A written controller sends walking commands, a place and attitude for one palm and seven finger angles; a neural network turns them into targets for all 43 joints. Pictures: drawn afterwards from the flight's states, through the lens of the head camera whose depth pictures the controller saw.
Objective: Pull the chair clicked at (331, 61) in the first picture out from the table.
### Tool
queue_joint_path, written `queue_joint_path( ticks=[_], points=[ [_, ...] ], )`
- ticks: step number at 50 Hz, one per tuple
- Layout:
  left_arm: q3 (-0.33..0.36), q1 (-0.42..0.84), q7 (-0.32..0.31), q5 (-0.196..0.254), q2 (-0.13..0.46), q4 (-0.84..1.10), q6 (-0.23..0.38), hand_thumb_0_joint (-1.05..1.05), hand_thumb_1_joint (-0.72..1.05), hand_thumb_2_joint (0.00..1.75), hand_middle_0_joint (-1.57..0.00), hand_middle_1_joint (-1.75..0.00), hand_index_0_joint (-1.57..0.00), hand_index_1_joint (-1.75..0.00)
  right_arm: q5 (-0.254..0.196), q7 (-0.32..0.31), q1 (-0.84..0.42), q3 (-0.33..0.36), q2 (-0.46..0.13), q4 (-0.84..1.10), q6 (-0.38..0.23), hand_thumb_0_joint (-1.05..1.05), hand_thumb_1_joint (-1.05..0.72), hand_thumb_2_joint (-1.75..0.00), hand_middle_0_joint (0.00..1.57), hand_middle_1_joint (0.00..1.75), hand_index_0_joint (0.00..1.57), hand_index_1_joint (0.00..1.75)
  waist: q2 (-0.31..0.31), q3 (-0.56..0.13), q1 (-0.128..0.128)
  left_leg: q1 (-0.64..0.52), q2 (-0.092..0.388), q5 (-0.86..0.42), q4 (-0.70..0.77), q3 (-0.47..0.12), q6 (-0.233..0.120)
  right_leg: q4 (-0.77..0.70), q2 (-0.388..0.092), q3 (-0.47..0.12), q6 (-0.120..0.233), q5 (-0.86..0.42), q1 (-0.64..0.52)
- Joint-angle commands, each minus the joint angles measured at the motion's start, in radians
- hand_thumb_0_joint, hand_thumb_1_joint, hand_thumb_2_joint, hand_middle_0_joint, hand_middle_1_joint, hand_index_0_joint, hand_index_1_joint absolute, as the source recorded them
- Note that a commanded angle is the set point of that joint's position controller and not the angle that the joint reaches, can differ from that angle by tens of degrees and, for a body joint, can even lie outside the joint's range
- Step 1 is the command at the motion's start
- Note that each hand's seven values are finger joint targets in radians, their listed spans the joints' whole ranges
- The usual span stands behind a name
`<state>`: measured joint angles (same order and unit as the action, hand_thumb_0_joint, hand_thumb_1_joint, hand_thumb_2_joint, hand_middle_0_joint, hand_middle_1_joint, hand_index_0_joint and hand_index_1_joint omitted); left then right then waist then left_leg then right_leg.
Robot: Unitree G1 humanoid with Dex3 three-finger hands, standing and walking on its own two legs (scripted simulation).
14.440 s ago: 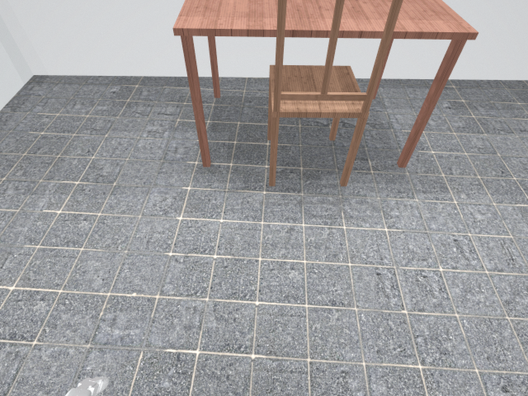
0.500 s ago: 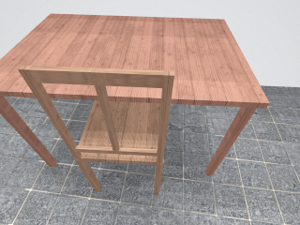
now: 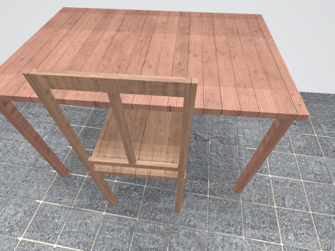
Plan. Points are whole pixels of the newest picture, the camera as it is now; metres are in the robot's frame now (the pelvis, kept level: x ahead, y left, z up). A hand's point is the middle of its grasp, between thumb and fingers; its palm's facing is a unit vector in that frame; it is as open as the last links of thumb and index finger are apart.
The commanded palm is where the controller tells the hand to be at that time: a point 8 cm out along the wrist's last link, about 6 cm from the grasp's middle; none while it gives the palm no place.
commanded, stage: come to a stop and stand still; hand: left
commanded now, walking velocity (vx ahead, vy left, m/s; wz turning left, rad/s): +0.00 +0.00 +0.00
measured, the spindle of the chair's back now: (124, 134) +0.45 +0.18 -0.04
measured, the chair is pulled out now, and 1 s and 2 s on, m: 0.00 0.00 0.00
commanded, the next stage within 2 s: look again from close up in 0.92 s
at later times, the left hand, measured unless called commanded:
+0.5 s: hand out of the picture +0.00 +0.24 -0.17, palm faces +0.01 -0.98 -0.19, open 7.3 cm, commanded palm none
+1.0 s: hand out of the picture +0.01 +0.24 -0.18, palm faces +0.02 -0.99 -0.17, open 7.3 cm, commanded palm none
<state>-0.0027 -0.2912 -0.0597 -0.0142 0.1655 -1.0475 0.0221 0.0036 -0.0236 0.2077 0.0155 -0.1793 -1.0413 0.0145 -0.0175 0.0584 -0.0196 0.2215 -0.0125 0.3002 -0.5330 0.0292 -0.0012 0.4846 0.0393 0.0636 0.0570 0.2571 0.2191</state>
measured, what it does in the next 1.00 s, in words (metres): shifts its weight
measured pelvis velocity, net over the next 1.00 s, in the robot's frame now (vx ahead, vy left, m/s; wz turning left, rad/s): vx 0.01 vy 0.08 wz -0.01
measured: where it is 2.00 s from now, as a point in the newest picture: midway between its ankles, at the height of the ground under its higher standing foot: outside the picture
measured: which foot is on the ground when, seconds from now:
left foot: down 0.00-1.00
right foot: down 0.00-1.00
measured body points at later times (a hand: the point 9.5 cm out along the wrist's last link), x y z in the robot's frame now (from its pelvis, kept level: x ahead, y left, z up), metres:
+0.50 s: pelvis -0.01 +0.07 +0.00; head +0.00 +0.08 +0.45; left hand +0.00 +0.30 -0.16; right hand +0.00 -0.16 -0.15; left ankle -0.01 +0.11 -0.74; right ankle +0.00 -0.08 -0.74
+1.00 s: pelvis +0.01 +0.08 +0.00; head +0.02 +0.09 +0.45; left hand +0.01 +0.29 -0.16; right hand +0.02 -0.15 -0.15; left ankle -0.01 +0.11 -0.74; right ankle +0.00 -0.08 -0.74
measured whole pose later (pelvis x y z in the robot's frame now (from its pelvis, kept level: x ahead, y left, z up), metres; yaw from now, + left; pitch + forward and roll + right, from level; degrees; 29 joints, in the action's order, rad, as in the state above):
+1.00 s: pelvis +0.01 +0.08 +0.00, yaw +0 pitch -2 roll +0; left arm -0.02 -0.29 -0.05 -0.01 0.14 -1.10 0.00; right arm 0.01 -0.03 0.26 -0.01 -0.16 -1.11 -0.03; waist 0.02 0.04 -0.01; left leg 0.13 -0.11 0.25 -0.40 0.08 -0.12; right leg 0.45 -0.06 0.01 -0.05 0.25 0.17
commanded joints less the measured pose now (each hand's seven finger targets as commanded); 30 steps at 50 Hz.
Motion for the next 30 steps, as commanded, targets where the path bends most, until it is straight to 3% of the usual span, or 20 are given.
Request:
queue_joint_path(
  ticks=[1, 2, 4, 5, 7, 8, 11, 16, 20, 30],
  points=[
    [0.027, -0.060, -0.006, -0.004, 0.151, 0.069, 0.025, 0.00, 0.90, 0.90, -0.20, -0.30, -0.20, -0.30, 0.001, 0.002, 0.069, 0.011, -0.044, 0.082, -0.008, 0.00, -0.90, -0.90, 0.20, 0.30, 0.20, 0.30, 0.098, -0.140, 0.037, 0.042, 0.042, 0.057, -0.062, -0.031, 0.007, -0.090, -0.312, -0.250, 0.081, -0.531, -0.127],
    [0.027, -0.015, -0.003, -0.004, 0.154, 0.085, 0.019, 0.00, 0.90, 0.90, -0.20, -0.30, -0.20, -0.30, 0.002, 0.005, 0.085, 0.014, -0.052, 0.080, -0.006, 0.00, -0.90, -0.90, 0.20, 0.30, 0.20, 0.30, 0.098, -0.114, 0.056, -0.014, 0.036, 0.010, -0.005, -0.031, 0.008, -0.111, -0.282, -0.227, 0.074, -0.297, -0.044],
    [0.028, 0.025, 0.003, -0.001, 0.141, 0.102, 0.006, 0.00, 0.90, 0.90, -0.20, -0.30, -0.20, -0.30, 0.011, 0.012, 0.102, 0.013, -0.066, 0.076, -0.012, 0.00, -0.90, -0.90, 0.20, 0.30, 0.20, 0.30, 0.063, -0.012, 0.062, -0.043, 0.053, -0.045, 0.051, -0.053, 0.000, -0.133, -0.215, -0.182, 0.038, 0.021, 0.103],
    [0.027, 0.029, 0.005, 0.000, 0.134, 0.103, 0.005, 0.00, 0.90, 0.90, -0.20, -0.30, -0.20, -0.30, 0.015, 0.013, 0.102, 0.013, -0.077, 0.078, -0.014, 0.00, -0.90, -0.90, 0.20, 0.30, 0.20, 0.30, 0.061, 0.033, 0.056, -0.009, 0.070, -0.057, 0.077, -0.077, -0.010, -0.136, -0.187, -0.168, 0.020, 0.087, 0.126],
    [0.026, 0.022, 0.009, -0.002, 0.121, 0.100, -0.007, 0.00, 0.90, 0.90, -0.20, -0.30, -0.20, -0.30, 0.018, 0.015, 0.085, 0.011, -0.096, 0.086, -0.019, 0.00, -0.90, -0.90, 0.20, 0.30, 0.20, 0.30, -0.004, 0.092, 0.041, 0.089, 0.101, 0.032, 0.178, -0.149, -0.032, -0.098, -0.142, -0.135, 0.001, 0.159, 0.113],
    [0.026, 0.001, 0.012, -0.004, 0.118, 0.099, -0.012, 0.00, 0.90, 0.90, -0.20, -0.30, -0.20, -0.30, 0.021, 0.015, 0.076, 0.011, -0.101, 0.089, -0.021, 0.00, -0.90, -0.90, 0.20, 0.30, 0.20, 0.30, -0.035, 0.093, 0.024, 0.126, 0.112, 0.062, 0.220, -0.174, -0.043, -0.072, -0.123, -0.115, -0.006, 0.125, 0.079],
    [0.021, -0.037, 0.016, -0.005, 0.097, 0.087, -0.013, 0.00, 0.90, 0.90, -0.20, -0.30, -0.20, -0.30, 0.018, 0.013, 0.062, 0.012, -0.115, 0.099, -0.029, 0.00, -0.90, -0.90, 0.20, 0.30, 0.20, 0.30, -0.001, 0.056, 0.007, 0.159, 0.123, 0.119, 0.275, -0.205, -0.054, -0.035, -0.110, -0.083, -0.019, 0.046, -0.004],
    [0.018, -0.036, 0.020, -0.005, 0.091, 0.083, -0.012, 0.00, 0.90, 0.90, -0.20, -0.30, -0.20, -0.30, 0.014, 0.010, 0.079, 0.009, -0.121, 0.082, -0.041, 0.00, -0.90, -0.90, 0.20, 0.30, 0.20, 0.30, -0.005, -0.010, 0.006, 0.087, 0.128, 0.053, 0.287, -0.216, -0.059, -0.031, -0.117, -0.075, -0.026, -0.001, -0.018],
    [0.015, -0.039, 0.022, -0.006, 0.085, 0.070, -0.012, 0.00, 0.90, 0.90, -0.20, -0.30, -0.20, -0.30, 0.012, 0.009, 0.089, 0.009, -0.118, 0.063, -0.042, 0.00, -0.90, -0.90, 0.20, 0.30, 0.20, 0.30, 0.006, 0.003, 0.011, 0.070, 0.128, 0.059, 0.295, -0.210, -0.059, -0.046, -0.123, -0.073, -0.028, -0.010, -0.005],
    [0.006, -0.064, 0.015, 0.001, 0.064, 0.009, -0.008, 0.00, 0.90, 0.90, -0.20, -0.30, -0.20, -0.30, 0.004, -0.005, 0.125, 0.000, -0.100, 0.004, -0.054, 0.00, -0.90, -0.90, 0.20, 0.30, 0.20, 0.30, -0.009, -0.021, 0.022, -0.060, 0.126, -0.259, 0.248, -0.169, -0.039, -0.054, -0.133, -0.077, -0.036, -0.091, -0.002]
  ],
)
